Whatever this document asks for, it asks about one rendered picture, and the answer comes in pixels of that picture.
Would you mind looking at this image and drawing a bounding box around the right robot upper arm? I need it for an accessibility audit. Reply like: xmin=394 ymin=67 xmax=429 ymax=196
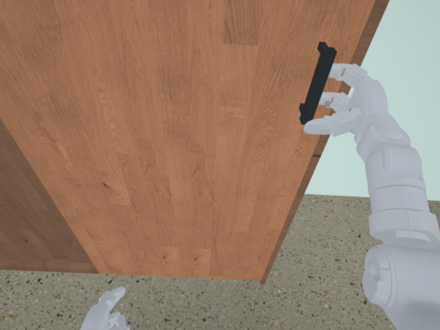
xmin=362 ymin=244 xmax=440 ymax=330

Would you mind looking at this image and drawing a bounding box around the right robot hand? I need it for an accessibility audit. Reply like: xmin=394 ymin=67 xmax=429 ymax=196
xmin=304 ymin=63 xmax=388 ymax=137

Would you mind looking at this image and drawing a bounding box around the wardrobe door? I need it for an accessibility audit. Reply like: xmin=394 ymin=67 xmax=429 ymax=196
xmin=0 ymin=118 xmax=92 ymax=263
xmin=0 ymin=0 xmax=375 ymax=281

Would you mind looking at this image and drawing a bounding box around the left robot hand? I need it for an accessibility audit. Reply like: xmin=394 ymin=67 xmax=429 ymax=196
xmin=80 ymin=287 xmax=130 ymax=330

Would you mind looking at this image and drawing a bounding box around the robot right forearm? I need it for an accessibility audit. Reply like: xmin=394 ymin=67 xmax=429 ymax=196
xmin=354 ymin=113 xmax=440 ymax=252

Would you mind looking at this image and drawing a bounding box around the handle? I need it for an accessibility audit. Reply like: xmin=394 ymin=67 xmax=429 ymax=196
xmin=299 ymin=42 xmax=337 ymax=124

